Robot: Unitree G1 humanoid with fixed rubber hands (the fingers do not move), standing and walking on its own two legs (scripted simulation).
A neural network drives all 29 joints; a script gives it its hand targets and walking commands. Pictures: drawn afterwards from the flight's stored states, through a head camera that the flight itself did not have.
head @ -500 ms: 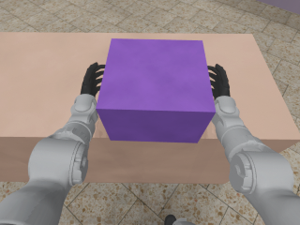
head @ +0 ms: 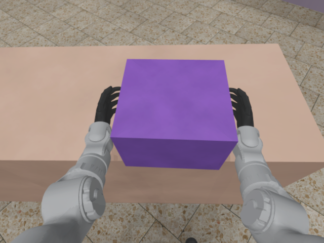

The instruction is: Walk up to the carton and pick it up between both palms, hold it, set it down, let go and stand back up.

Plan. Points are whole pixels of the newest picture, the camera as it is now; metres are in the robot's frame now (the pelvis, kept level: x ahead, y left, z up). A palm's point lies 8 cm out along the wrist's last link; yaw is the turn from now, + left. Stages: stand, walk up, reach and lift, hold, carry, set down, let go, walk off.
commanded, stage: reach and lift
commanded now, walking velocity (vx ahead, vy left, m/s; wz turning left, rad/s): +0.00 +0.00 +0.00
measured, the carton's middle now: (173, 114) +0.45 -0.05 +0.00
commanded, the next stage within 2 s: none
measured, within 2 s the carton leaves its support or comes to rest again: leaves its support in 1.08 s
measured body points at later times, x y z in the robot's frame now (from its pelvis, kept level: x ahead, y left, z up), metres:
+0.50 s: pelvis +0.00 +0.00 +0.00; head +0.09 +0.00 +0.44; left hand +0.45 +0.13 +0.04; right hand +0.40 -0.23 +0.03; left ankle -0.05 +0.11 -0.74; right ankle +0.02 -0.11 -0.74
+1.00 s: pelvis +0.00 +0.00 +0.00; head +0.08 +0.00 +0.44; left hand +0.44 +0.14 +0.04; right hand +0.39 -0.22 +0.03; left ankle -0.05 +0.11 -0.74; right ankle +0.02 -0.11 -0.74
